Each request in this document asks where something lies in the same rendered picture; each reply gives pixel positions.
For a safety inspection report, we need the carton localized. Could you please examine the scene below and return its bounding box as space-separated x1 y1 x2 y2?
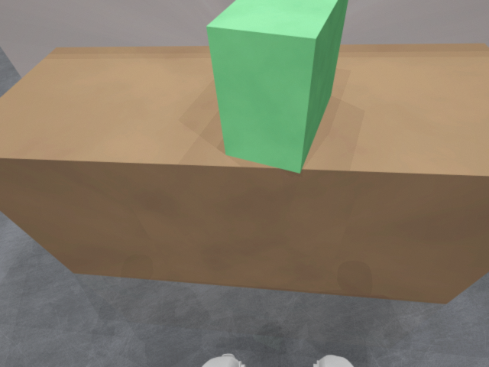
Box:
206 0 348 174

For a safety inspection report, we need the pedestal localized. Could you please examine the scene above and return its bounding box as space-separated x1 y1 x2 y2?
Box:
0 44 489 304

